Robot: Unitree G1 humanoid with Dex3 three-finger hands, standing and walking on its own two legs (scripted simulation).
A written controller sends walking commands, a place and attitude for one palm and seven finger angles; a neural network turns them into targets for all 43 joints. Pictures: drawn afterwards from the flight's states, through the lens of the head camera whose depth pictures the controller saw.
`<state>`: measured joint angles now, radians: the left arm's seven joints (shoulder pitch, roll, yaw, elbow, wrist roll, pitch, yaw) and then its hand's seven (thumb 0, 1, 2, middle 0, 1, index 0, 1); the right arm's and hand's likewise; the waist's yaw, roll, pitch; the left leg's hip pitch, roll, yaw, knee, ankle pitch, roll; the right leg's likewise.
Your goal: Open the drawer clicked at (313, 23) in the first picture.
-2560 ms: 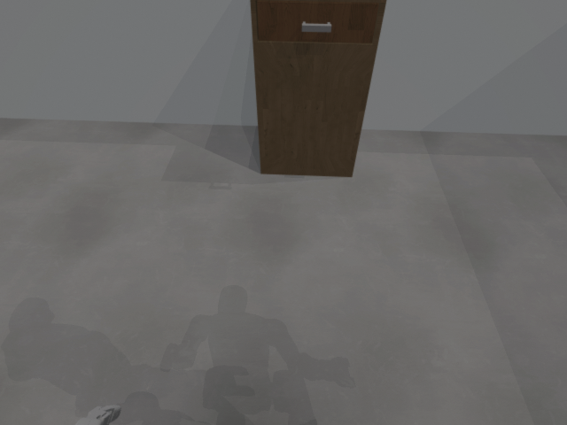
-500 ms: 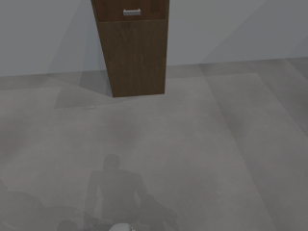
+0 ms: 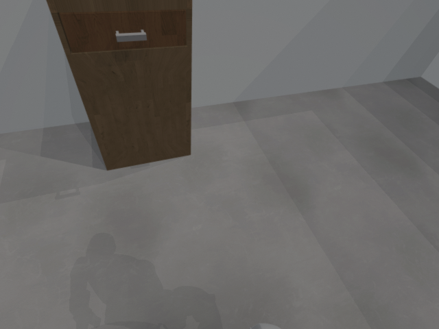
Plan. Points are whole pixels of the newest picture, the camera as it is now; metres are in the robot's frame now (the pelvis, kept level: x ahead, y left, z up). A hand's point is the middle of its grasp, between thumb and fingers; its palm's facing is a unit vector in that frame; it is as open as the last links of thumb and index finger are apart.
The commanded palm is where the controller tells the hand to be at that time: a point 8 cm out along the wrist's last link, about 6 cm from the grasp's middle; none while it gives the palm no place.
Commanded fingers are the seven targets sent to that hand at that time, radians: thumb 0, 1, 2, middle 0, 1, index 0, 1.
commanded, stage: walk to a spot facing it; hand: left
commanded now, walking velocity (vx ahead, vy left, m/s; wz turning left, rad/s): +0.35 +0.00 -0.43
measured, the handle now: (130, 34) +1.09 +0.43 +0.01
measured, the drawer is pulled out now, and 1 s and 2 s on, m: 0.00 0.00 0.00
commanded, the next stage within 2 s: turn to face it in 0.74 s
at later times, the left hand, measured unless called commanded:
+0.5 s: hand (193, 233) +0.38 +0.08 -0.18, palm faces -0.25 -0.96 -0.15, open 7.4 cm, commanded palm none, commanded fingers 0.00 0.90 0.90 -0.20 -0.30 -0.20 -0.30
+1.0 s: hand (177, 220) +0.42 +0.13 -0.19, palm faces -0.20 -0.97 -0.15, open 7.4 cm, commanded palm none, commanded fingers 0.00 0.90 0.90 -0.20 -0.30 -0.20 -0.30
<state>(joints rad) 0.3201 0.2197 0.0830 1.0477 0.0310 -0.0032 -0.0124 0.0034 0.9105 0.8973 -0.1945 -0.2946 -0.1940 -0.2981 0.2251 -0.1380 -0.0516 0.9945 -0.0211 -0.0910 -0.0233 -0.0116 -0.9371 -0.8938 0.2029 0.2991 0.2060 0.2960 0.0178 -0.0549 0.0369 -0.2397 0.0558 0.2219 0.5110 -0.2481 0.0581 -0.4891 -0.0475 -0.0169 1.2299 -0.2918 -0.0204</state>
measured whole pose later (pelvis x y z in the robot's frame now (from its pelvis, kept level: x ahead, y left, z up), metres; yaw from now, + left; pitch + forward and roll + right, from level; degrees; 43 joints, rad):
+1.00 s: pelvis +0.41 -0.04 -0.01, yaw -17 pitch -2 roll -1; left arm 0.36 0.18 0.03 1.12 0.01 -0.02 0.02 0.00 0.91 0.90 -0.20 -0.29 -0.20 -0.30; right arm 0.15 -0.15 -0.02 1.00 -0.03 -0.06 0.00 0.01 -0.91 -0.89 0.20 0.30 0.20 0.30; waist 0.03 -0.05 0.05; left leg -0.33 0.07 0.15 0.60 -0.23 0.05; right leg -0.24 -0.01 -0.07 0.90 -0.52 0.00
